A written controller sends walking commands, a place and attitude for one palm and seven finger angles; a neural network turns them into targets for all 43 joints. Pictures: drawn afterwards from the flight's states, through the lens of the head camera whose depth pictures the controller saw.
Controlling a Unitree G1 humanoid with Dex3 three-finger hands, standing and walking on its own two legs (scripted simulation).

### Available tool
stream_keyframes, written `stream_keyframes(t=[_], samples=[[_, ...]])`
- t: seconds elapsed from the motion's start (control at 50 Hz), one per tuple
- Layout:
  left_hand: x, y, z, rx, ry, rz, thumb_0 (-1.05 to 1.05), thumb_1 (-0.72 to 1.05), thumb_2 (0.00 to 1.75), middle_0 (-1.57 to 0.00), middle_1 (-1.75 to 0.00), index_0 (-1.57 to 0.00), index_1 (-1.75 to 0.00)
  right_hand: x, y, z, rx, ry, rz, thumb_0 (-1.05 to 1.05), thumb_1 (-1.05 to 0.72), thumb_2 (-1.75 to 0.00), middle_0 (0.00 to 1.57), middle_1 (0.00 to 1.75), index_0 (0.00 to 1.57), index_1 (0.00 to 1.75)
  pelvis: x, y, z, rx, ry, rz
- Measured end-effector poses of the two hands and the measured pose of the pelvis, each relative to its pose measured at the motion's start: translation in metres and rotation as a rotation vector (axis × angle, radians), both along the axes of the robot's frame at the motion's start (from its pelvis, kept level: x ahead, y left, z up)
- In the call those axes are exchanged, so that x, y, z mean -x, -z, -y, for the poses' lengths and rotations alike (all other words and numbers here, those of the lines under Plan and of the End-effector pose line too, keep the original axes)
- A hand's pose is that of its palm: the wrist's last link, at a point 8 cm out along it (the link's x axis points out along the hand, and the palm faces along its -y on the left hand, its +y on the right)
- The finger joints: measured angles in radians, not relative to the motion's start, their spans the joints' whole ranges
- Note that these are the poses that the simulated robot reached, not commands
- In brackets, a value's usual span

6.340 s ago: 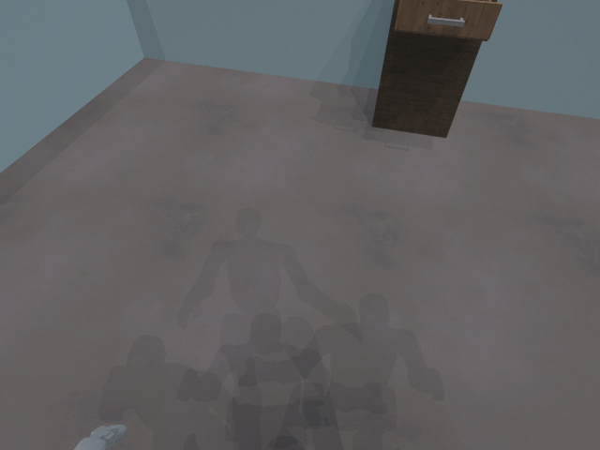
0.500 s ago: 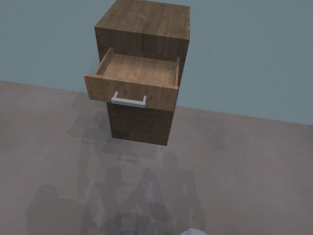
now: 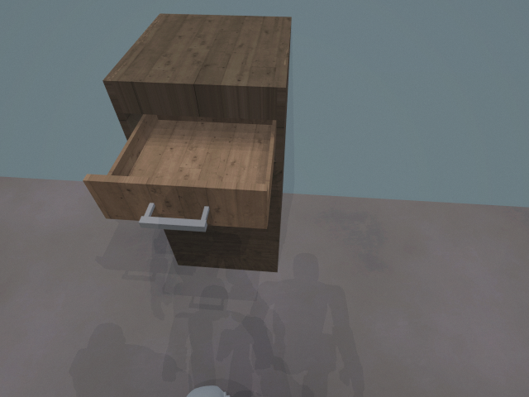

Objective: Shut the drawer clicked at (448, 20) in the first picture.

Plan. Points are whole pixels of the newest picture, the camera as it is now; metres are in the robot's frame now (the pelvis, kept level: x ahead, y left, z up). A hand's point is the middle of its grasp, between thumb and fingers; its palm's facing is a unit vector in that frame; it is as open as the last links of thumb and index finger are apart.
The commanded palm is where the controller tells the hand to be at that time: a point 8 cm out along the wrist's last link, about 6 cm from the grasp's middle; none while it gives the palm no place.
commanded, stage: take the last steps up to it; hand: left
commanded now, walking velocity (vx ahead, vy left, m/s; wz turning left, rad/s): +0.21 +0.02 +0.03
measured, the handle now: (175, 216) +0.48 +0.21 -0.06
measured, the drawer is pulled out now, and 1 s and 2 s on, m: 0.24 0.24 0.24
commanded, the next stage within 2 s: come to a stop and stand still in 0.16 s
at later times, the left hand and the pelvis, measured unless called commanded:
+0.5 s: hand out of the picture +0.13 +0.20 -0.18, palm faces +0.02 -0.98 -0.19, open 7.3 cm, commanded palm none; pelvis +0.11 +0.02 +0.00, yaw -1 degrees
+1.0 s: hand out of the picture +0.12 +0.15 -0.14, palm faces +0.06 -0.96 -0.29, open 7.3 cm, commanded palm none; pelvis +0.06 -0.04 +0.01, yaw -1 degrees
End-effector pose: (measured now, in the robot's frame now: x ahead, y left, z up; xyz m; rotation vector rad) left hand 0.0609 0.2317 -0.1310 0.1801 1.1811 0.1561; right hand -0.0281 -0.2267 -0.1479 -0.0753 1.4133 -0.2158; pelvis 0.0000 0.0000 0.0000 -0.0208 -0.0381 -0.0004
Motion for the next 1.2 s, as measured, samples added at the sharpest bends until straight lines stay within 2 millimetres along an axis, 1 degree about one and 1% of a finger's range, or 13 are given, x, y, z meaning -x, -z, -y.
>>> stream_keyframes(t=[0.08,0.16,0.22,0.28,0.42,0.54,0.62,0.7,0.82,0.9,0.98,1.1,1.2], samples=[[0.017,0.005,-0.009,0.011,-0.025,-0.100,-0.01,0.95,0.90,-0.20,-0.30,-0.20,-0.30,-0.076,-0.009,-0.001,0.017,-0.047,0.132,0.00,-0.92,-0.89,0.20,0.30,0.19,0.30,-0.022,-0.003,-0.006,0.006,0.002,-0.010],[0.029,0.016,-0.017,0.048,-0.072,-0.184,0.00,0.93,0.90,-0.20,-0.30,-0.20,-0.30,-0.137,-0.017,-0.009,0.044,-0.106,0.209,0.00,-0.93,-0.89,0.20,0.30,0.19,0.30,-0.049,0.001,-0.019,0.016,0.000,-0.012],[0.031,0.030,-0.024,0.077,-0.102,-0.243,0.00,0.92,0.90,-0.20,-0.30,-0.20,-0.30,-0.171,-0.015,-0.021,0.067,-0.139,0.249,0.00,-0.92,-0.89,0.20,0.30,0.19,0.30,-0.071,0.010,-0.032,0.015,0.001,-0.011],[0.020,0.030,-0.029,0.084,-0.089,-0.282,0.01,0.92,0.90,-0.20,-0.30,-0.20,-0.30,-0.185,-0.018,-0.033,0.066,-0.139,0.255,0.00,-0.92,-0.89,0.20,0.30,0.19,0.30,-0.085,0.007,-0.038,-0.004,0.020,-0.005],[-0.038,0.017,-0.026,0.065,-0.062,-0.225,0.01,0.92,0.90,-0.20,-0.30,-0.20,-0.30,-0.182,-0.019,-0.033,0.073,-0.103,0.155,-0.01,-0.95,-0.89,0.20,0.30,0.20,0.30,-0.107,-0.004,-0.037,-0.024,0.016,-0.005],[-0.080,0.012,-0.014,0.018,-0.026,-0.176,0.01,0.91,0.90,-0.20,-0.30,-0.20,-0.30,-0.173,-0.006,-0.016,0.040,-0.055,0.088,0.00,-0.93,-0.89,0.20,0.30,0.20,0.30,-0.113,-0.001,-0.015,-0.038,0.026,-0.002],[-0.097,0.008,-0.001,-0.040,-0.004,-0.127,0.00,0.91,0.90,-0.20,-0.30,-0.20,-0.30,-0.167,0.012,0.006,0.002,-0.027,0.070,0.00,-0.92,-0.89,0.20,0.30,0.20,0.30,-0.114,0.008,0.008,-0.061,0.039,-0.007],[-0.101,-0.004,0.016,-0.069,0.014,-0.103,0.00,0.91,0.90,-0.20,-0.30,-0.20,-0.30,-0.162,0.019,0.026,-0.018,-0.006,0.057,0.00,-0.91,-0.89,0.20,0.30,0.20,0.30,-0.107,0.006,0.022,-0.059,0.027,-0.006],[-0.095,-0.019,0.033,-0.079,-0.004,-0.061,0.01,0.91,0.90,-0.20,-0.30,-0.20,-0.30,-0.151,0.016,0.042,-0.035,-0.029,0.047,0.00,-0.91,-0.89,0.20,0.30,0.20,0.30,-0.093,-0.003,0.035,-0.079,0.019,-0.014],[-0.081,-0.023,0.037,-0.076,-0.024,-0.038,0.00,0.91,0.90,-0.20,-0.30,-0.20,-0.30,-0.142,0.012,0.048,-0.038,-0.059,0.044,0.00,-0.91,-0.89,0.20,0.30,0.19,0.30,-0.080,-0.006,0.039,-0.086,0.010,-0.018],[-0.057,-0.023,0.034,-0.068,-0.044,-0.047,0.00,0.91,0.90,-0.20,-0.30,-0.21,-0.30,-0.132,0.007,0.050,-0.032,-0.084,0.052,0.00,-0.91,-0.89,0.20,0.30,0.19,0.30,-0.067,-0.007,0.039,-0.089,0.010,-0.022],[-0.009,-0.015,0.019,-0.043,-0.072,-0.117,0.01,0.91,0.90,-0.20,-0.30,-0.21,-0.30,-0.110,-0.006,0.044,-0.001,-0.096,0.071,0.00,-0.91,-0.89,0.20,0.30,0.19,0.30,-0.047,-0.010,0.029,-0.084,0.020,-0.029],[0.022,0.001,-0.002,-0.009,-0.088,-0.174,0.01,0.91,0.90,-0.20,-0.30,-0.20,-0.30,-0.065,-0.012,0.029,0.048,-0.072,0.057,0.00,-0.91,-0.89,0.20,0.30,0.20,0.30,-0.034,-0.006,0.010,-0.023,0.017,-0.035]])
